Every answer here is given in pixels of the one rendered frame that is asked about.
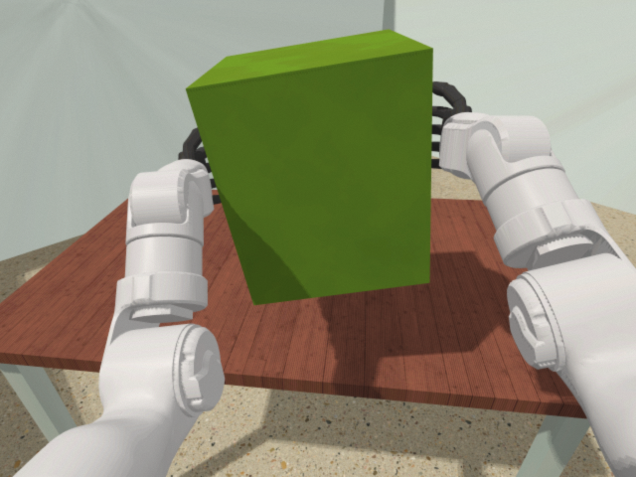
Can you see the robot left hand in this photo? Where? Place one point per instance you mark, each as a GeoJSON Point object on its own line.
{"type": "Point", "coordinates": [190, 151]}

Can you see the carton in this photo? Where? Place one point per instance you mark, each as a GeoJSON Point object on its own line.
{"type": "Point", "coordinates": [321, 154]}

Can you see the right robot forearm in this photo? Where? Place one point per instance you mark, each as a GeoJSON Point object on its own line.
{"type": "Point", "coordinates": [539, 219]}

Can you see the robot left upper arm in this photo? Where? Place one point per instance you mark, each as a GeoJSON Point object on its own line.
{"type": "Point", "coordinates": [154, 384]}

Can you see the table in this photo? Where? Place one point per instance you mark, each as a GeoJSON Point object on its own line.
{"type": "Point", "coordinates": [445, 342]}

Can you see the robot right upper arm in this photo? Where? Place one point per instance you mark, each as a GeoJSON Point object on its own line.
{"type": "Point", "coordinates": [578, 318]}

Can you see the robot right hand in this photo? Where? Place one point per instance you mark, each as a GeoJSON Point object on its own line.
{"type": "Point", "coordinates": [456, 100]}

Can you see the left robot forearm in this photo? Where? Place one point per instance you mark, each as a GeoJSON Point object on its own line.
{"type": "Point", "coordinates": [164, 238]}

